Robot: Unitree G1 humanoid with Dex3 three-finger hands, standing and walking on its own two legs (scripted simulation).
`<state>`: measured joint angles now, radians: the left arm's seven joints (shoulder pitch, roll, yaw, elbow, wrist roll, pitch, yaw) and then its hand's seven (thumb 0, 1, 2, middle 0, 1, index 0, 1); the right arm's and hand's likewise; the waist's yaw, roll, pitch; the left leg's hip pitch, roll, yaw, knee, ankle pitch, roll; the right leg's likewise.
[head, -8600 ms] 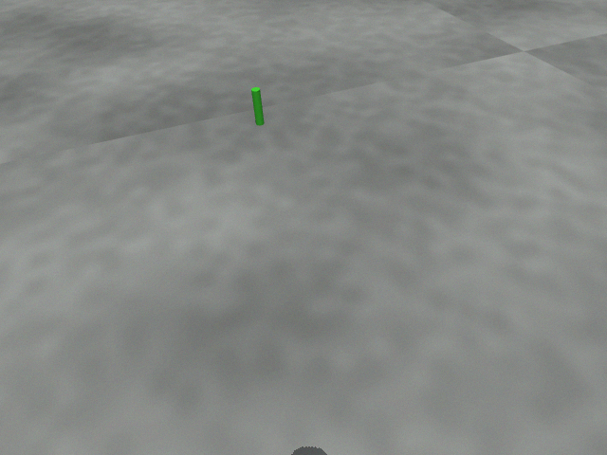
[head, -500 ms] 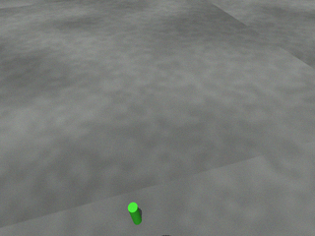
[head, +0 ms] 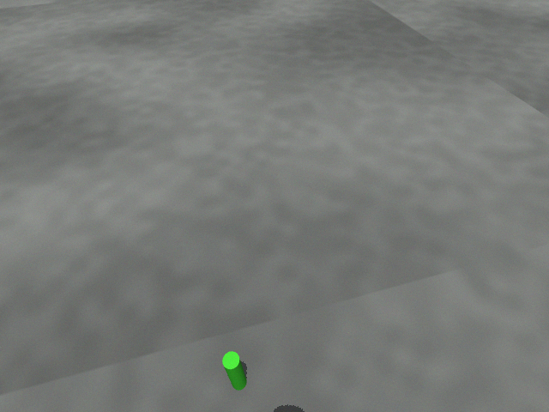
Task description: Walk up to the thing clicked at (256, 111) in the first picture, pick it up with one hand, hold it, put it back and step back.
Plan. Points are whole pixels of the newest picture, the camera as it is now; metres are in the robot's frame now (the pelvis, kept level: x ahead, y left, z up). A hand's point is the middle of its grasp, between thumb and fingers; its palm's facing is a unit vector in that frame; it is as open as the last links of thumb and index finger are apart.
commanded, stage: stand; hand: left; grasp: from the side
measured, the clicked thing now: (235, 372) +0.39 +0.18 -0.67
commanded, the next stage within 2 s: go down in 0.58 s
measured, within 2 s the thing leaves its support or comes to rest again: neither
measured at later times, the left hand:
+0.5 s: hand out of the picture +0.08 +0.26 -0.16, palm faces -0.02 -0.94 -0.35, open 7.4 cm
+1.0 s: hand out of the picture +0.17 +0.26 -0.17, palm faces +0.04 -0.94 -0.33, open 12.7 cm
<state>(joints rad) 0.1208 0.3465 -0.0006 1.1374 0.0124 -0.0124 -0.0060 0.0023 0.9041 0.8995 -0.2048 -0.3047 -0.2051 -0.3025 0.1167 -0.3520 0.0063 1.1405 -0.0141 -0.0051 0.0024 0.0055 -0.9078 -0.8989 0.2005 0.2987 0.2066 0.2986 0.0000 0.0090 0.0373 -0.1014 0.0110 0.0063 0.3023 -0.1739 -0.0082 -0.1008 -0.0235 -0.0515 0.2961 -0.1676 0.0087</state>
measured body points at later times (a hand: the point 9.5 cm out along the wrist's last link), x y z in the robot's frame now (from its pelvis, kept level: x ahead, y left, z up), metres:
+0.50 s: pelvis +0.01 +0.00 +0.00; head +0.02 +0.00 +0.45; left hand +0.08 +0.30 -0.13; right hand +0.09 -0.30 -0.13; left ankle -0.01 +0.12 -0.75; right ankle +0.00 -0.12 -0.75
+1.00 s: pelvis -0.01 +0.00 -0.03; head +0.05 +0.01 +0.42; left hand +0.17 +0.31 -0.15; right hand +0.08 -0.26 -0.15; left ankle -0.01 +0.12 -0.75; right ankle +0.00 -0.12 -0.75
